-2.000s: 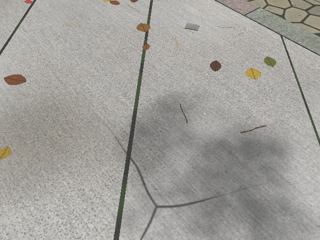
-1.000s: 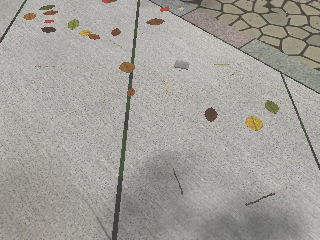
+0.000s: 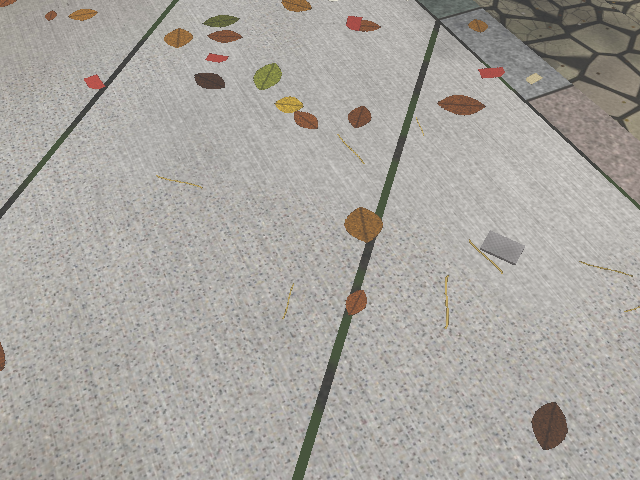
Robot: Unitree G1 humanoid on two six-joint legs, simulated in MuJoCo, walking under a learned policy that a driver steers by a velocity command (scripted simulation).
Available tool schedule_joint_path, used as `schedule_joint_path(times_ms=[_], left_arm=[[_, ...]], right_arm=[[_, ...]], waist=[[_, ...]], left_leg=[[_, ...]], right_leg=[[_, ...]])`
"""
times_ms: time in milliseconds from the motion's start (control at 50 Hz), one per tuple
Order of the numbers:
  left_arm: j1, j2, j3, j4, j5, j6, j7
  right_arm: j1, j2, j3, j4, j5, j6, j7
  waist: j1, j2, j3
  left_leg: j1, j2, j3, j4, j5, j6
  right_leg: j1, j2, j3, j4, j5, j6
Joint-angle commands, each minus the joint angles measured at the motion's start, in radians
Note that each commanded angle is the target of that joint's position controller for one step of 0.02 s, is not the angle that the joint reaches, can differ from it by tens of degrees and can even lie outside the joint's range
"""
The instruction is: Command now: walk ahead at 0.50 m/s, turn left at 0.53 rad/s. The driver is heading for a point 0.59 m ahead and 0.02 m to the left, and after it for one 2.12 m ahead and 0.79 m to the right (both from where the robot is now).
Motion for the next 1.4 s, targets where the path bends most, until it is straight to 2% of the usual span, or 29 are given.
schedule_joint_path(times_ms=[20,120,180,260,320,360,380,400,420,440,460,500,560,620,760,800,840,860,880,900,920,980,1080,1180,1260,1320,1360,1380,1400], left_arm=[[-0.011,0.126,0.040,-0.102,0.018,-0.010,0.007],[-0.141,0.079,0.032,-0.164,0.033,0.018,0.017],[-0.248,0.058,0.023,-0.199,0.023,0.012,0.007],[-0.326,0.089,0.029,-0.244,0.009,-0.001,-0.009],[-0.288,0.124,0.043,-0.247,0.005,-0.018,-0.018],[-0.096,0.171,0.067,-0.208,0.020,-0.028,-0.010],[0.077,0.235,0.083,-0.194,0.029,-0.024,0.000],[0.137,0.280,0.096,-0.157,0.032,-0.009,-0.007],[0.101,0.174,0.073,-0.184,0.012,-0.003,-0.009],[0.068,0.120,0.059,-0.191,0.010,0.004,-0.006],[0.026,0.113,0.051,-0.190,0.019,0.010,-0.010],[-0.006,0.092,0.040,-0.171,0.030,0.012,-0.016],[0.006,0.106,0.046,-0.142,0.015,0.000,-0.024],[0.023,0.147,0.057,-0.120,0.006,0.004,-0.020],[0.136,0.193,0.061,-0.066,-0.020,0.041,-0.015],[0.133,0.208,0.065,-0.059,-0.024,0.051,-0.010],[0.122,0.187,0.054,-0.058,-0.021,0.056,-0.006],[0.105,0.126,0.030,-0.083,-0.002,0.052,-0.006],[0.210,0.015,-0.003,-0.110,0.001,0.036,-0.004],[0.201,0.101,0.018,-0.094,-0.024,0.028,-0.004],[0.134,0.158,0.037,-0.111,-0.038,0.029,-0.003],[0.082,0.130,0.045,-0.118,-0.016,0.060,0.001],[0.042,0.075,0.042,-0.148,-0.012,0.097,-0.004],[-0.109,0.051,0.028,-0.201,-0.007,0.092,-0.034],[-0.223,0.054,0.023,-0.262,-0.009,0.093,-0.057],[-0.224,0.082,0.036,-0.293,-0.008,0.097,-0.068],[-0.053,0.138,0.070,-0.262,-0.010,0.102,-0.063],[0.117,0.204,0.107,-0.215,-0.011,0.106,-0.048],[0.204,0.316,0.136,-0.197,-0.014,0.114,-0.025]], right_arm=[[0.015,-0.091,-0.018,-0.078,-0.007,-0.011,-0.009],[0.092,-0.153,-0.034,-0.073,0.005,-0.010,-0.040],[0.139,-0.150,-0.034,-0.067,0.011,0.001,-0.048],[0.189,-0.145,-0.033,-0.054,0.017,0.011,-0.051],[0.174,-0.152,-0.037,-0.064,0.013,0.022,-0.059],[0.129,-0.108,-0.021,-0.092,0.007,0.022,-0.055],[0.128,-0.056,-0.001,-0.118,-0.012,0.017,-0.051],[0.286,-0.021,0.012,-0.138,0.022,0.008,-0.049],[0.274,-0.130,-0.006,-0.105,0.033,0.010,-0.052],[0.166,-0.171,-0.017,-0.116,0.022,0.016,-0.050],[0.117,-0.150,-0.015,-0.125,0.010,0.018,-0.051],[0.096,-0.105,-0.013,-0.138,0.006,0.016,-0.041],[0.086,-0.061,-0.002,-0.145,0.007,0.021,-0.036],[0.002,-0.044,0.012,-0.172,-0.006,0.013,-0.030],[-0.205,-0.055,0.018,-0.230,0.009,-0.017,-0.005],[-0.181,-0.085,0.006,-0.230,0.011,-0.026,-0.001],[-0.006,-0.143,-0.027,-0.177,0.000,-0.030,-0.012],[0.167,-0.212,-0.050,-0.152,-0.021,-0.029,-0.026],[0.240,-0.301,-0.067,-0.141,-0.037,-0.017,-0.032],[0.264,-0.223,-0.049,-0.130,-0.029,-0.016,-0.028],[0.206,-0.172,-0.031,-0.129,-0.016,-0.019,-0.026],[0.036,-0.075,-0.001,-0.125,-0.019,-0.031,-0.015],[0.025,-0.104,-0.022,-0.076,-0.030,-0.054,-0.029],[0.060,-0.149,-0.034,-0.040,-0.022,-0.042,-0.046],[0.116,-0.183,-0.046,-0.007,-0.004,-0.020,-0.049],[0.114,-0.216,-0.055,0.003,0.008,0.000,-0.051],[0.092,-0.240,-0.060,-0.002,0.017,0.017,-0.056],[0.097,-0.221,-0.050,-0.007,0.015,0.017,-0.060],[0.132,-0.124,-0.020,-0.045,-0.024,0.006,-0.059]], waist=[[0.025,0.013,-0.108],[-0.002,0.046,-0.047],[-0.047,0.082,-0.042],[-0.073,0.099,-0.042],[-0.040,0.132,-0.053],[0.061,0.124,-0.169],[0.124,0.003,-0.314],[0.044,-0.366,-0.409],[0.064,-0.226,-0.318],[0.091,-0.113,-0.192],[0.070,-0.032,-0.119],[0.025,-0.054,-0.050],[0.007,-0.080,-0.041],[0.019,-0.056,-0.039],[0.080,-0.082,0.001],[0.045,-0.097,-0.009],[-0.053,-0.075,-0.107],[-0.131,0.003,-0.244],[-0.096,0.274,-0.375],[-0.121,0.238,-0.388],[-0.109,0.185,-0.244],[-0.017,0.150,-0.077],[0.018,0.079,-0.023],[-0.030,0.059,0.021],[-0.068,0.052,0.060],[-0.041,0.081,0.032],[0.066,0.099,-0.079],[0.147,0.067,-0.169],[0.130,-0.146,-0.241]], left_leg=[[0.253,0.273,-0.400,-0.284,0.192,0.206],[0.127,0.205,-0.278,-0.306,0.276,0.174],[0.120,0.167,-0.263,-0.279,0.189,0.125],[0.218,0.205,-0.364,-0.206,0.119,0.108],[0.292,0.232,-0.449,-0.116,0.146,0.092],[0.226,0.158,-0.406,0.086,0.235,0.045],[0.071,0.082,-0.303,0.376,0.046,0.002],[-0.284,-0.022,-0.210,0.650,-0.444,-0.051],[-0.398,0.070,-0.231,0.777,-0.409,-0.063],[-0.415,0.097,-0.206,0.799,-0.306,-0.070],[-0.374,0.127,-0.177,0.778,-0.234,-0.077],[-0.305,0.169,-0.166,0.693,-0.173,-0.075],[-0.283,0.183,-0.125,0.578,-0.144,-0.083],[-0.298,0.208,-0.090,0.403,-0.020,-0.094],[-0.154,0.146,-0.029,0.068,0.110,-0.096],[-0.080,0.132,-0.033,0.004,0.072,-0.077],[0.212,0.109,-0.014,-0.057,0.077,-0.038],[0.482,0.268,-0.164,-0.031,0.087,0.022],[0.786,0.526,-0.556,-0.094,0.000,0.157],[0.742,0.528,-0.692,-0.173,-0.157,0.184],[0.632,0.494,-0.550,-0.194,-0.170,0.145],[0.324,0.380,-0.269,-0.299,-0.025,0.086],[0.257,0.375,-0.067,-0.374,0.196,0.093],[0.292,0.359,0.085,-0.384,0.210,0.062],[0.404,0.394,0.133,-0.352,0.224,0.043],[0.473,0.404,0.176,-0.230,0.523,0.014],[0.456,0.374,0.218,0.034,0.828,-0.016],[0.323,0.331,0.237,0.272,0.752,-0.055],[-0.038,0.239,0.236,0.635,0.131,-0.113]], right_leg=[[-0.230,-0.084,0.067,-0.072,0.073,0.007],[-0.224,-0.046,0.020,-0.389,0.297,0.069],[-0.160,0.006,0.014,-0.608,0.464,0.065],[-0.136,0.035,0.042,-0.727,0.452,0.050],[-0.068,0.045,0.050,-0.781,0.334,0.017],[0.240,-0.008,0.067,-0.813,0.350,-0.050],[0.519,-0.189,0.243,-0.792,0.328,-0.115],[0.796,-0.392,0.699,-0.874,0.129,-0.269],[0.736,-0.390,0.721,-0.907,-0.058,-0.240],[0.604,-0.339,0.564,-0.924,-0.030,-0.196],[0.469,-0.292,0.450,-0.949,0.088,-0.178],[0.311,-0.222,0.310,-1.002,0.226,-0.173],[0.261,-0.198,0.204,-1.057,0.346,-0.202],[0.278,-0.198,0.133,-1.082,0.443,-0.212],[0.292,-0.192,0.102,-1.037,0.409,-0.173],[0.313,-0.214,0.135,-0.989,0.404,-0.152],[0.257,-0.151,0.089,-0.794,0.542,-0.105],[0.097,-0.087,0.035,-0.516,0.392,-0.059],[-0.264,0.046,-0.028,-0.161,-0.118,0.003],[-0.368,0.026,0.088,0.000,-0.201,0.004],[-0.426,-0.016,0.092,0.045,-0.122,-0.004],[-0.319,-0.097,0.077,-0.048,0.068,0.005],[-0.325,-0.102,0.092,-0.145,0.230,0.028],[-0.305,-0.086,0.027,-0.414,0.433,0.015],[-0.323,-0.074,-0.029,-0.535,0.374,-0.020],[-0.242,-0.019,-0.100,-0.575,0.235,-0.069],[0.006,0.075,-0.162,-0.616,0.188,-0.119],[0.282,0.107,-0.136,-0.669,0.250,-0.158],[0.592,-0.121,0.245,-0.700,0.257,-0.256]])
Velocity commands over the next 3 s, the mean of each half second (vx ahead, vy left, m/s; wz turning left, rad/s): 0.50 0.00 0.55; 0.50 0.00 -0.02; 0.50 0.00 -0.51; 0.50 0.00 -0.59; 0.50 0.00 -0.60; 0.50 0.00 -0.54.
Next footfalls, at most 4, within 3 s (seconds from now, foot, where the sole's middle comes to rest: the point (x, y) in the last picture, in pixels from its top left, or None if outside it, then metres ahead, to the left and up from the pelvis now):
0.36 right None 0.40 -0.11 -0.77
0.86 left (222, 434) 0.55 0.22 -0.77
1.38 right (327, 304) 0.86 0.00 -0.77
1.88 left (266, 209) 1.16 0.16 -0.77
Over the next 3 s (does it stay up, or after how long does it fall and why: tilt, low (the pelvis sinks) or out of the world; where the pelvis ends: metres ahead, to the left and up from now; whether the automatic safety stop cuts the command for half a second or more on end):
stays up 1.49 -0.23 0.00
